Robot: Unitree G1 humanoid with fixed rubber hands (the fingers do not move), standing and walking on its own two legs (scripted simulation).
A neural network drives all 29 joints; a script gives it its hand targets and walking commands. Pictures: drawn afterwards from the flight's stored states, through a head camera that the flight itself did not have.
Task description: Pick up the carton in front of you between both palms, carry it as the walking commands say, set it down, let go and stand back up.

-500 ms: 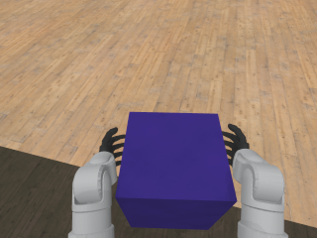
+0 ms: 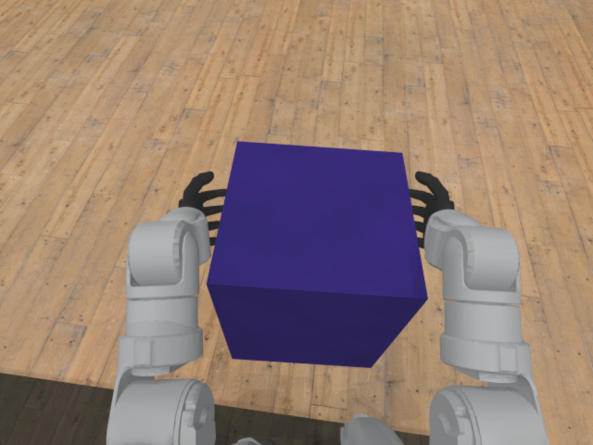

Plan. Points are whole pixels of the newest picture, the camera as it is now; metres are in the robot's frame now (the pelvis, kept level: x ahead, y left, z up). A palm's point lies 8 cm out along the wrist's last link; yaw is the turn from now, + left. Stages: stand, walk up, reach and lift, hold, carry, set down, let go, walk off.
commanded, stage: carry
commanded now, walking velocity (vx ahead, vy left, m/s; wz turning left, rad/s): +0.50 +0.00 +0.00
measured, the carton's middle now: (310, 264) +0.36 -0.01 +0.01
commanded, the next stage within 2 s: none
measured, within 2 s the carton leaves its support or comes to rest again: neither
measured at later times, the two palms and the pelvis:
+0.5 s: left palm (201, 88) +0.65 +0.16 +0.08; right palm (368, 51) +0.73 -0.13 +0.09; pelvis +0.32 -0.05 -0.03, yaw +6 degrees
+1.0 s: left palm (219, 72) +0.98 +0.18 -0.11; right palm (330, 55) +1.04 -0.11 -0.11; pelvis +0.66 -0.03 -0.16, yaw +17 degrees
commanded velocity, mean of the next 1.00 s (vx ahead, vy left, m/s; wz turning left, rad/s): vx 0.50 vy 0.00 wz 0.36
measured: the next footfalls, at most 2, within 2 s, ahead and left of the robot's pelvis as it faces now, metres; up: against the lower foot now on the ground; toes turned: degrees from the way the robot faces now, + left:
right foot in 0.20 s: +0.22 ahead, -0.13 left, +0.00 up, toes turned -3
left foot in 0.62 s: +0.63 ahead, -0.01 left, -0.14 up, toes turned +10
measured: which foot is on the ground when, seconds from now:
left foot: down 0.00-0.28, up 0.30-0.60, down 0.62-1.00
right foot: up 0.00-0.18, down 0.20-0.56, up 0.58-1.00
